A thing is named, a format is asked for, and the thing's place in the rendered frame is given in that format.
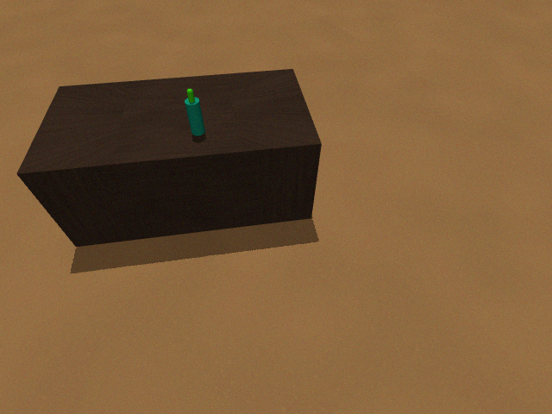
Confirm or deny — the bottle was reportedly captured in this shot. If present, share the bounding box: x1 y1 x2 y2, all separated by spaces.
185 89 205 136

